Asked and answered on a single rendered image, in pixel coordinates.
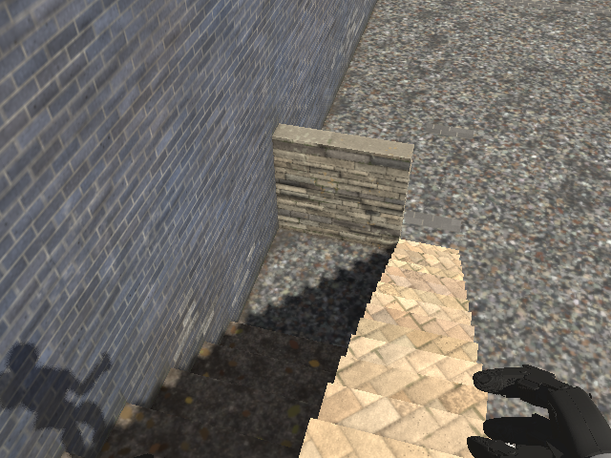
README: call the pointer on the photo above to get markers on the right robot hand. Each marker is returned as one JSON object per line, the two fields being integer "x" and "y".
{"x": 576, "y": 428}

